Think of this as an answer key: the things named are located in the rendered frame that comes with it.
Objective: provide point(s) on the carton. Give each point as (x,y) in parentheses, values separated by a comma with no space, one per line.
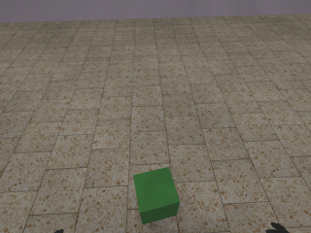
(157,196)

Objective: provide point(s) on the robot right hand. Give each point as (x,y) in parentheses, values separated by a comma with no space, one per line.
(278,228)

